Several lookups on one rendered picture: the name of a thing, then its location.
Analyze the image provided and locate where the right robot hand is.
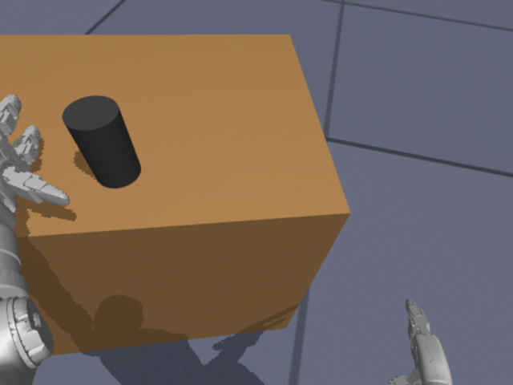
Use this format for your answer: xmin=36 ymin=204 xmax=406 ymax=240
xmin=388 ymin=298 xmax=453 ymax=385

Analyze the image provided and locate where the left robot hand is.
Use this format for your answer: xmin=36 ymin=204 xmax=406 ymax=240
xmin=0 ymin=95 xmax=70 ymax=205

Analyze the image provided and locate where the can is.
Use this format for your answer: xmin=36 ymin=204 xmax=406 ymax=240
xmin=63 ymin=95 xmax=141 ymax=188

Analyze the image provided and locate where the left robot arm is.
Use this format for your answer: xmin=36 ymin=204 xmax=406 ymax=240
xmin=0 ymin=185 xmax=54 ymax=385

